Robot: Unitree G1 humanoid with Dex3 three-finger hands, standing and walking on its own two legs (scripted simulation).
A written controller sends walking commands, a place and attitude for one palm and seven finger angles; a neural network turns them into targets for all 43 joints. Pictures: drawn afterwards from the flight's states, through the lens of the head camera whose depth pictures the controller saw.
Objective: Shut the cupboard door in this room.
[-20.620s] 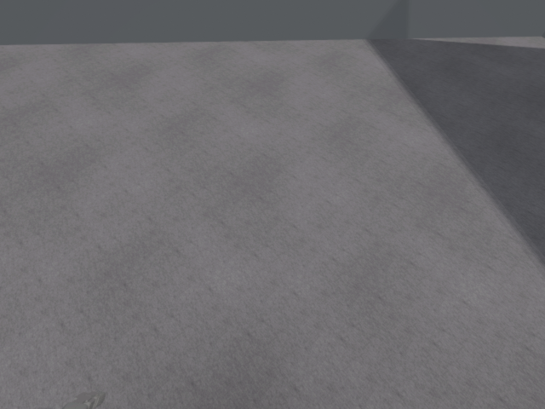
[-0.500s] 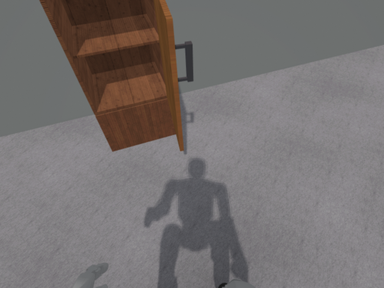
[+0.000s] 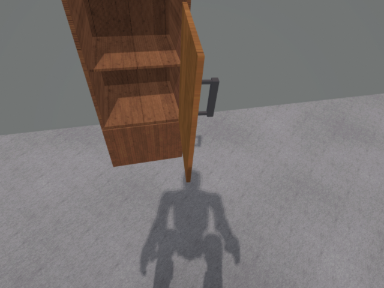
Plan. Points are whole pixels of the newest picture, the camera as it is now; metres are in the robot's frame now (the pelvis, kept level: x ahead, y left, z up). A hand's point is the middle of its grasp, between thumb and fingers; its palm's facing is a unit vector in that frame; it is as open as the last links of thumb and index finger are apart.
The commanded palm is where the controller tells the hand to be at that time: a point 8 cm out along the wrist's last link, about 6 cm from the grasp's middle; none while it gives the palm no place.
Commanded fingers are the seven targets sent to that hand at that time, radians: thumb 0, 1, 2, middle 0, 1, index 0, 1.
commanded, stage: stand and wait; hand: left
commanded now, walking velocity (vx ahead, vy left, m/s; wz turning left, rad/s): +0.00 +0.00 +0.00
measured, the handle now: (206, 98) +0.66 +0.02 +0.02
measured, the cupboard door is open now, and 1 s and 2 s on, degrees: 83 83 83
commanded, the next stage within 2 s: turn or walk to find it in 1.28 s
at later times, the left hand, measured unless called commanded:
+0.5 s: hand out of the picture +0.03 +0.18 -0.17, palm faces +0.01 -0.98 -0.19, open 7.4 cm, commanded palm none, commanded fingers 0.00 0.90 0.90 -0.20 -0.30 -0.20 -0.30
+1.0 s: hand out of the picture +0.01 +0.16 -0.17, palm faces +0.02 -0.99 -0.15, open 7.4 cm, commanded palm none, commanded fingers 0.00 0.90 0.90 -0.20 -0.30 -0.20 -0.30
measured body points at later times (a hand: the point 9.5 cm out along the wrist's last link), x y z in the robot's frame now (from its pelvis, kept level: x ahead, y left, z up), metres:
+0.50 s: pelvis +0.04 +0.02 +0.01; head +0.04 +0.02 +0.46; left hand +0.03 +0.24 -0.16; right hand +0.01 -0.19 -0.16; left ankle +0.03 +0.11 -0.74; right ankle -0.02 -0.12 -0.74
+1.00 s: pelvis +0.04 +0.01 +0.01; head +0.05 +0.02 +0.46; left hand +0.01 +0.21 -0.16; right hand +0.01 -0.19 -0.15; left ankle +0.03 +0.11 -0.74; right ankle -0.02 -0.12 -0.74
